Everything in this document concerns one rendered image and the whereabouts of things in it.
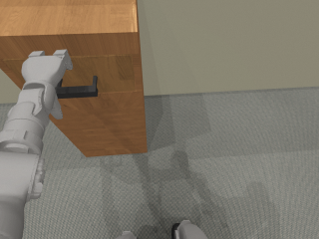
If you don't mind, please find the robot left forearm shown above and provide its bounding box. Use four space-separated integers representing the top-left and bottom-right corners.
0 80 56 157

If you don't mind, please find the robot left upper arm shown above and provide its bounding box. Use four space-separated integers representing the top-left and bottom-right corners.
0 151 46 239

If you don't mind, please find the right robot thigh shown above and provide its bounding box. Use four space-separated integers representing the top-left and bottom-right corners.
174 224 208 239

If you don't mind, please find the drawer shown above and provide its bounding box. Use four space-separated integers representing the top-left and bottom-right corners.
3 54 136 93

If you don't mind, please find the cabinet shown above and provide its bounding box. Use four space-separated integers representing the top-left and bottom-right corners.
0 0 148 157

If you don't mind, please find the robot right shin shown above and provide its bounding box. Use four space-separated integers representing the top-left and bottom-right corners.
178 220 191 228

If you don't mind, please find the left robot hand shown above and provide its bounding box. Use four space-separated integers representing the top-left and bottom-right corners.
21 49 73 120

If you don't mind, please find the handle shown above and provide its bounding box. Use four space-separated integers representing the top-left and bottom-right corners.
55 76 98 99

